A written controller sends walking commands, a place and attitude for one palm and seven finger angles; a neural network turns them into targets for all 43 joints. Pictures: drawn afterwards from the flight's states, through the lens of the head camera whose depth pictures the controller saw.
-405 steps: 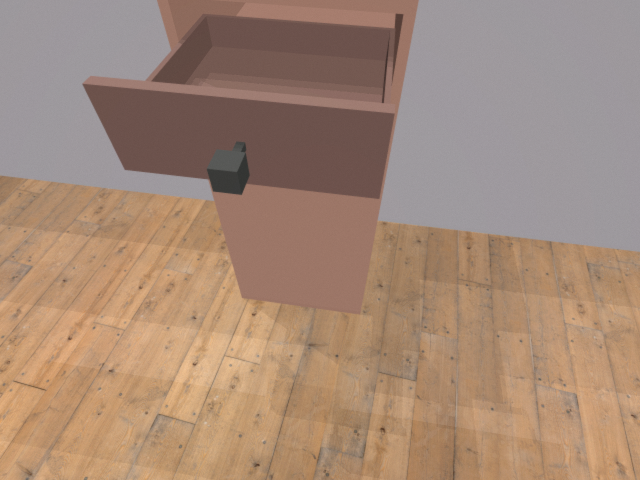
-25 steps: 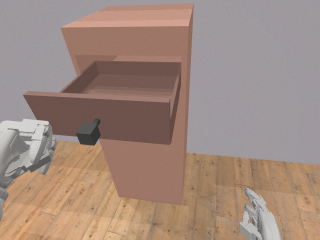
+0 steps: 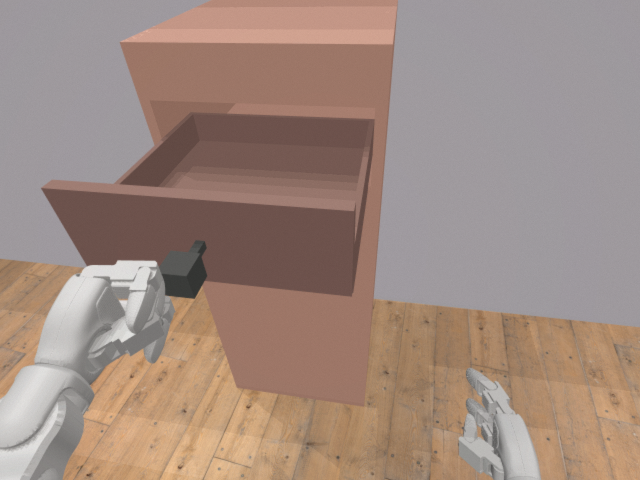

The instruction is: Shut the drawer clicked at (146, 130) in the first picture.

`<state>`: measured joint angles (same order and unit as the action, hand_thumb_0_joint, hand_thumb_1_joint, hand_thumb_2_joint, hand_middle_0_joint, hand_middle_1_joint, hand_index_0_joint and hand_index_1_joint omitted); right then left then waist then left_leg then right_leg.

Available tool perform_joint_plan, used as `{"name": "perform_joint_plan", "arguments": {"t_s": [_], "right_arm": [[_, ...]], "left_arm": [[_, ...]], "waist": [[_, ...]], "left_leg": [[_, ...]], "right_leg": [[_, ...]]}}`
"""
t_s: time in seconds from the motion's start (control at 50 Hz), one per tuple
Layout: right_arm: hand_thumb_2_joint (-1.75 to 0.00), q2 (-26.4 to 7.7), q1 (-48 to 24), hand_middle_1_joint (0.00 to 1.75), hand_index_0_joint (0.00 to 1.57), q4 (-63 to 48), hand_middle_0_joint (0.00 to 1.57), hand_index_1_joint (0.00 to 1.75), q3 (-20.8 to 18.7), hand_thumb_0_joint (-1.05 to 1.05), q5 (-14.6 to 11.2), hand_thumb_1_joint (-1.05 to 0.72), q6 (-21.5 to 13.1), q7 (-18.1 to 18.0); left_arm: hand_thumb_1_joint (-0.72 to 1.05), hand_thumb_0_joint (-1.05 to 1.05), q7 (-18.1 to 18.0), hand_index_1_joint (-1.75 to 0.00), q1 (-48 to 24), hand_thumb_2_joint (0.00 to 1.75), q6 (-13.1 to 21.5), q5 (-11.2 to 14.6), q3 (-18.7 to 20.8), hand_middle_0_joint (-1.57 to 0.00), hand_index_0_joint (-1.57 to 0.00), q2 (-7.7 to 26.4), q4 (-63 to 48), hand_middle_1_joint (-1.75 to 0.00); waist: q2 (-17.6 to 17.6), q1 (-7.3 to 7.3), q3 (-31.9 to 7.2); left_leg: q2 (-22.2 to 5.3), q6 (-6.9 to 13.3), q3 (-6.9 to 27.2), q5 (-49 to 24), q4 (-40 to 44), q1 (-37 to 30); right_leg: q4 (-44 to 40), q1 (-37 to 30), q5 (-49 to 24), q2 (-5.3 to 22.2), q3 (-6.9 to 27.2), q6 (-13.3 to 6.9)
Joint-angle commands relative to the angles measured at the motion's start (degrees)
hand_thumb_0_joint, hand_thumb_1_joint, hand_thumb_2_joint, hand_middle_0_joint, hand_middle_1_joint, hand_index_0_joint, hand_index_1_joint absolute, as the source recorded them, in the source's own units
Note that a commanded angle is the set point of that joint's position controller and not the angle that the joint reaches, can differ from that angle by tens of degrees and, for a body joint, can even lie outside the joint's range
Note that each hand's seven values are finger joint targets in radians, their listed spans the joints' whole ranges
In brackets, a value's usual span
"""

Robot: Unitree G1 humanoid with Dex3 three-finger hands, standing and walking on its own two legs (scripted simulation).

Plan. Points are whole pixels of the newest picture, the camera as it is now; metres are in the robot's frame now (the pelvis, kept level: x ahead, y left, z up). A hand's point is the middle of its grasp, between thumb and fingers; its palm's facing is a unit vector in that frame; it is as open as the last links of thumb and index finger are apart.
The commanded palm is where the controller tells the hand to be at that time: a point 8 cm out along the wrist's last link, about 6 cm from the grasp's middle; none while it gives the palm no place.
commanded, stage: bring the fist close to the handle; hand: left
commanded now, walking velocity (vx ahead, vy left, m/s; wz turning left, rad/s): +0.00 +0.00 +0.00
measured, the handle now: (189, 263) +0.31 +0.20 +0.16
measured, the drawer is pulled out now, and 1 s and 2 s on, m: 0.28 0.28 0.19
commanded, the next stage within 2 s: push the drawer shut in 0.84 s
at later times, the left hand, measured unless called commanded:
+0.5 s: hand (190, 326) +0.22 +0.17 +0.15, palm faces +0.03 -0.99 -0.10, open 3.0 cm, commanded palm +0.19 +0.22 +0.16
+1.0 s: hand (188, 325) +0.22 +0.17 +0.15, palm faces +0.02 -1.00 -0.09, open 3.0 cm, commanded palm +0.20 +0.22 +0.16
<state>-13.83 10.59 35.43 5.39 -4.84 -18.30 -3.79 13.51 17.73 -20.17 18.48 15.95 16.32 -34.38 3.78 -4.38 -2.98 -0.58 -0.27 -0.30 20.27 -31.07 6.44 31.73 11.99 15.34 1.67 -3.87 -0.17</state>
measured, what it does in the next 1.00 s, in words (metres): stands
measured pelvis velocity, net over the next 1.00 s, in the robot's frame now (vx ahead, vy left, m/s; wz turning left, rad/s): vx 0.00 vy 0.00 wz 0.02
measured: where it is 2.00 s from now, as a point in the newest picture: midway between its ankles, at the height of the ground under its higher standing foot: outside the picture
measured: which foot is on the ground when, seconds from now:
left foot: down 0.00-1.00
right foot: down 0.00-1.00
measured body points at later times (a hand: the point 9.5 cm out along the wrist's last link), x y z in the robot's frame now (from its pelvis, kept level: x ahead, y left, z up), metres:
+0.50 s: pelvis +0.01 -0.01 +0.00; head -0.01 -0.03 +0.45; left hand +0.21 +0.22 +0.16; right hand +0.20 -0.22 -0.07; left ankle -0.03 +0.12 -0.73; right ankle +0.02 -0.12 -0.73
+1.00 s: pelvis +0.00 +0.00 +0.00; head -0.02 -0.03 +0.45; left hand +0.22 +0.23 +0.16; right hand +0.21 -0.21 -0.06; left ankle -0.03 +0.12 -0.73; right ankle +0.02 -0.12 -0.73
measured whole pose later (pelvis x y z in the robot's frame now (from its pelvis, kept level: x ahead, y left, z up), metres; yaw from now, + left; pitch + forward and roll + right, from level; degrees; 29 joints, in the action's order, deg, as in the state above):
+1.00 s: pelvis +0.00 +0.00 +0.00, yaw +1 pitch -2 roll +0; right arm -13.6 11.3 36.3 3.8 -3.4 -17.9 -4.2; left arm 12.6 15.1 -6.2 15.5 10.9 13.9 -19.6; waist 3.9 -3.0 -2.0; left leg -0.7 -0.6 0.8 20.4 -32.1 9.5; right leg 32.3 14.4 15.7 1.7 -4.9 -0.5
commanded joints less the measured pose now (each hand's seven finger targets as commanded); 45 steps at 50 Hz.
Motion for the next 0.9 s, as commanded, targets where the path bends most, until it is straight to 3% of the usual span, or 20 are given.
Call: {"name": "perform_joint_plan", "arguments": {"t_s": [0.0, 0.08, 0.2, 0.24, 0.26, 0.34, 0.36, 0.42, 0.46, 0.48, 0.54, 0.58, 0.66, 0.72, 0.78, 0.88], "right_arm": [[-0.90, -6.08, -9.21, 0.30, 0.20, -10.45, 0.20, 0.30, -2.81, 0.00, 0.19, -0.90, -2.79, -0.04], [-0.90, -6.29, -8.91, 0.30, 0.20, -10.37, 0.20, 0.30, -3.26, 0.00, 0.51, -0.90, -2.24, 0.06], [-0.90, -5.69, -7.13, 0.30, 0.20, -10.36, 0.20, 0.30, -3.51, 0.00, 1.04, -0.90, -1.74, 0.03], [-0.90, -5.68, -6.55, 0.30, 0.20, -10.14, 0.20, 0.30, -3.72, 0.00, 1.07, -0.90, -1.57, 0.01], [-0.90, -5.59, -6.63, 0.30, 0.20, -10.17, 0.20, 0.30, -3.70, 0.00, 1.07, -0.90, -1.65, -0.02], [-0.90, -5.75, -5.88, 0.30, 0.20, -9.66, 0.20, 0.30, -4.03, 0.00, 1.23, -0.90, -1.98, -0.34], [-0.90, -5.72, -5.85, 0.30, 0.20, -9.86, 0.20, 0.30, -4.02, 0.00, 1.24, -0.90, -2.25, -0.40], [-0.90, -5.90, -4.86, 0.30, 0.20, -8.70, 0.20, 0.30, -4.29, 0.00, 1.37, -0.90, -2.64, -0.75], [-0.90, -5.97, -5.32, 0.30, 0.20, -9.04, 0.20, 0.30, -4.36, 0.00, 1.23, -0.90, -3.08, -0.83], [-0.90, -6.06, -5.72, 0.30, 0.20, -8.98, 0.20, 0.30, -4.33, 0.00, 1.30, -0.90, -3.24, -0.89], [-0.90, -5.79, -5.49, 0.30, 0.20, -8.73, 0.20, 0.30, -4.06, 0.00, 1.35, -0.90, -3.51, -1.01], [-0.90, -6.24, -5.82, 0.30, 0.20, -8.24, 0.20, 0.30, -4.19, 0.00, 1.42, -0.90, -3.63, -1.28], [-0.90, -5.81, -5.92, 0.30, 0.20, -8.32, 0.20, 0.30, -3.97, 0.00, 1.25, -0.90, -3.66, -1.27], [-0.90, -5.63, -6.05, 0.30, 0.20, -8.38, 0.20, 0.30, -3.87, 0.00, 1.32, -0.90, -3.70, -1.16], [-0.90, -6.03, -6.71, 0.30, 0.20, -7.76, 0.20, 0.30, -3.72, 0.00, 1.33, -0.90, -3.15, -1.21], [-0.90, -5.66, -7.17, 0.30, 0.20, -8.59, 0.20, 0.30, -3.61, 0.00, 1.20, -0.90, -3.02, -0.88]], "left_arm": [[0.90, 0.00, -1.30, -1.60, -9.42, 0.90, 5.46, -0.29, 2.11, -1.40, -1.40, 6.42, -12.15, -1.60], [0.90, 0.00, -2.46, -1.60, -8.92, 0.90, 7.51, -1.35, 1.13, -1.40, -1.40, 5.80, -10.80, -1.60], [0.90, 0.00, -3.20, -1.60, -7.43, 0.90, 10.84, -2.39, 0.02, -1.40, -1.40, 5.16, -8.52, -1.60], [0.90, 0.00, -3.09, -1.60, -5.69, 0.90, 12.00, -2.28, 0.42, -1.40, -1.40, 5.01, -6.21, -1.60], [0.90, 0.00, -2.96, -1.60, -6.48, 0.90, 12.53, -2.23, -0.24, -1.40, -1.40, 4.40, -5.73, -1.60], [0.90, 0.00, -2.96, -1.60, -8.04, 0.90, 14.84, -2.41, -0.52, -1.40, -1.40, 4.33, -2.90, -1.60], [0.90, 0.00, -2.80, -1.60, -8.55, 0.90, 15.37, -2.51, -1.45, -1.40, -1.40, 3.73, -2.87, -1.60], [0.90, 0.00, -2.65, -1.60, -7.64, 0.90, 16.60, -2.41, -1.13, -1.40, -1.40, 3.66, 1.88, -1.60], [0.90, 0.00, -2.38, -1.60, -11.29, 0.90, 17.72, -2.73, -2.13, -1.40, -1.40, 4.07, -0.66, -1.60], [0.90, 0.00, -2.52, -1.60, -10.55, 0.90, 17.81, -3.07, -1.59, -1.40, -1.40, 4.77, -0.58, -1.60], [0.90, 0.00, -2.16, -1.60, -11.50, 0.90, 18.13, -3.00, -2.88, -1.40, -1.40, 3.73, 0.75, -1.60], [0.90, 0.00, -2.20, -1.60, -13.35, 0.90, 18.30, -2.90, -1.12, -1.40, -1.40, 5.87, 1.87, -1.60], [0.90, 0.00, -1.52, -1.60, -14.16, 0.90, 18.25, -2.58, -1.93, -1.40, -1.40, 4.70, 2.38, -1.60], [0.90, 0.00, -1.65, -1.60, -13.35, 0.90, 18.00, -2.43, -1.59, -1.40, -1.40, 4.72, 2.60, -1.60], [0.90, 0.00, -1.38, -1.60, -14.17, 0.90, 17.58, -2.43, 0.36, -1.40, -1.40, 6.91, 4.90, -1.60], [0.90, 0.00, -1.41, -1.60, -13.97, 0.90, 17.57, -2.30, -0.58, -1.40, -1.40, 5.52, 2.80, -1.60]], "waist": [[-1.16, 0.65, -2.11], [-1.71, 1.10, -2.77], [-1.33, 1.37, -3.97], [-3.61, 1.45, -3.83], [-2.18, 1.60, -3.43], [-3.22, 2.04, -3.58], [-1.61, 2.08, -3.95], [-4.77, 2.59, -2.39], [-2.90, 2.78, -3.71], [-1.30, 2.48, -3.47], [-2.65, 2.68, -2.91], [-4.72, 2.68, -3.01], [-2.50, 2.60, -3.77], [-4.02, 2.42, -3.82], [-3.99, 2.27, -2.75], [-1.79, 2.06, -3.96]], "left_leg": [[-0.01, 1.24, 1.26, -13.40, 5.32, 3.39], [0.10, 1.31, 1.31, -12.05, 4.85, 3.77], [0.31, 1.37, 0.78, -14.75, 4.32, 4.20], [0.24, 1.31, 0.69, -15.31, 4.01, 4.76], [0.31, 1.35, 0.43, -14.92, 3.79, 4.74], [0.35, 1.39, 0.48, -14.29, 3.62, 5.04], [0.46, 1.37, 0.37, -13.95, 3.48, 4.90], [0.36, 1.46, 0.52, -12.98, 3.19, 6.03], [0.64, 1.55, 0.53, -11.98, 3.17, 5.49], [0.55, 1.64, 0.51, -11.67, 3.05, 5.36], [0.63, 1.63, 0.75, -11.42, 3.43, 5.89], [0.55, 1.87, 0.78, -10.81, 3.03, 6.10], [0.75, 1.72, 0.70, -11.74, 3.26, 5.43], [0.60, 1.69, 0.86, -11.64, 3.49, 5.69], [0.55, 1.75, 0.77, -10.10, 3.60, 6.30], [0.55, 1.48, 0.74, -11.19, 3.96, 5.36]], "right_leg": [[-4.53, -0.91, -8.16, -1.46, -1.19, 0.32], [-4.56, -0.74, -6.41, -1.44, -1.06, 0.42], [-4.23, -1.98, -10.09, -0.98, -1.04, 0.26], [-3.89, -2.12, -11.11, -1.05, -1.24, 0.36], [-4.00, -1.56, -10.98, -0.95, -1.03, 0.42], [-4.18, -1.31, -9.99, -0.94, -0.83, 0.50], [-4.02, -1.23, -9.70, -0.82, -0.69, 0.51], [-4.48, -0.33, -8.68, -0.94, -0.57, 0.69], [-4.44, -0.47, -7.39, -0.64, -0.25, 0.71], [-4.54, -0.25, -6.83, -0.62, 0.04, 0.59], [-4.54, -0.27, -6.82, -0.57, -0.25, 0.62], [-5.13, -0.32, -5.51, -0.54, 0.47, 0.80], [-4.59, -0.71, -7.17, -0.49, 0.00, 0.63], [-4.66, -1.02, -7.03, -0.52, -0.12, 0.70], [-5.39, -0.52, -4.68, -0.46, 0.52, 0.64], [-4.79, -1.23, -6.17, -0.57, 0.01, 0.40]]}}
